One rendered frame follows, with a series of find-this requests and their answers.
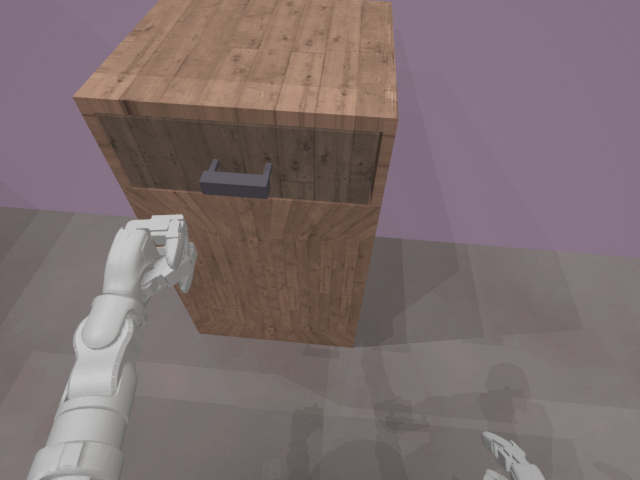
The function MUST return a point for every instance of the drawer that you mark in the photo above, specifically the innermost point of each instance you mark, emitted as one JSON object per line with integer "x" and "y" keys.
{"x": 308, "y": 163}

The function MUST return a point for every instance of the handle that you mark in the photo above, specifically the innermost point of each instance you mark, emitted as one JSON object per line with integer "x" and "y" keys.
{"x": 235, "y": 184}

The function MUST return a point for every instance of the cabinet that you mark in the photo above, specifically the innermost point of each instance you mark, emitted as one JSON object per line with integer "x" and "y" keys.
{"x": 276, "y": 269}

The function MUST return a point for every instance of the left robot forearm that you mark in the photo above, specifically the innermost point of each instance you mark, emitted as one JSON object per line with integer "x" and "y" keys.
{"x": 86, "y": 438}

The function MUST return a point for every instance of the robot left hand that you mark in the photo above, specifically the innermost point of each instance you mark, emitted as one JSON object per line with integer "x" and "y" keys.
{"x": 133, "y": 254}

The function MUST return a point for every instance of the robot right hand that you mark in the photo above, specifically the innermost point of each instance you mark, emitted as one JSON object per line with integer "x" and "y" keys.
{"x": 511, "y": 458}

